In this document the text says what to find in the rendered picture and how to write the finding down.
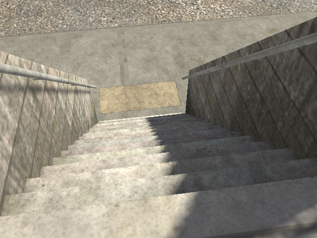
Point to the stairs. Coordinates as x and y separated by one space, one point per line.
151 156

